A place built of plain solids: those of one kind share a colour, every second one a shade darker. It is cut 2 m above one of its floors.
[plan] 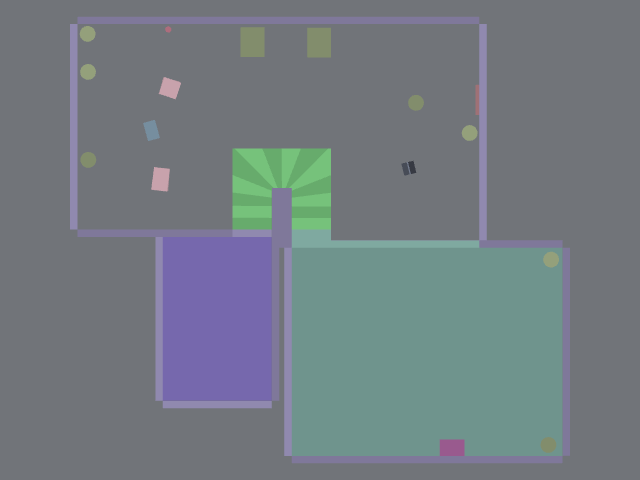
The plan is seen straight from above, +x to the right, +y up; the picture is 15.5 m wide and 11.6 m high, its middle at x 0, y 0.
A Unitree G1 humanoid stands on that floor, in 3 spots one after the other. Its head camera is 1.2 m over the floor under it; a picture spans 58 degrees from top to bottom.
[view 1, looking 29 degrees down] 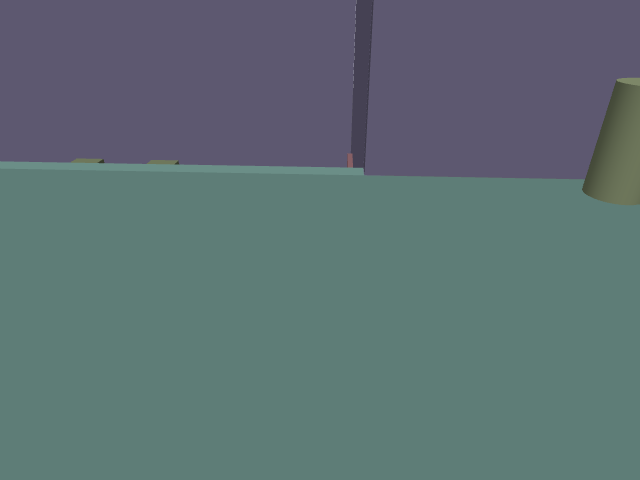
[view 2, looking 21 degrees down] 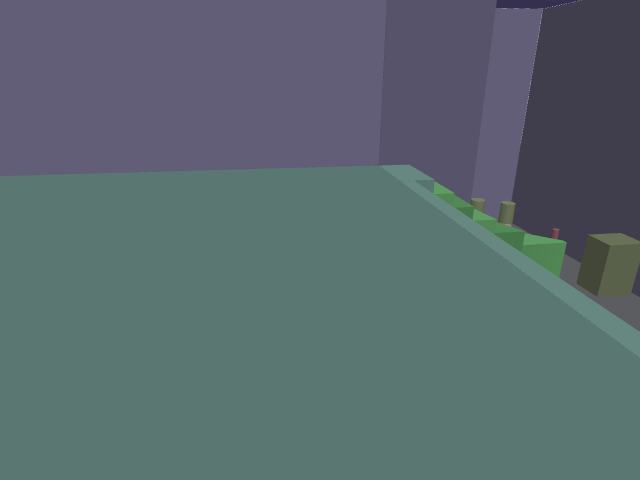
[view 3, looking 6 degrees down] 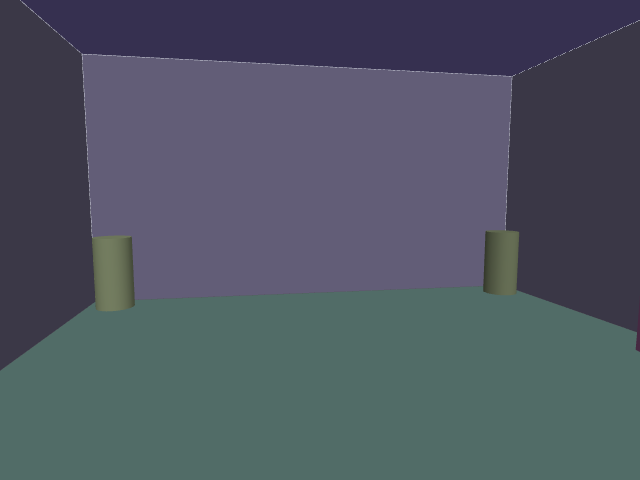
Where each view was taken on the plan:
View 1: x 3.67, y -3.41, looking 93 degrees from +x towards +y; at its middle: floor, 2.48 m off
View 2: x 5.19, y -1.85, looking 172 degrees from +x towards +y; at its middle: floor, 3.35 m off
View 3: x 0.72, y -1.85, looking -10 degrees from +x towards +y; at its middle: wall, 5.26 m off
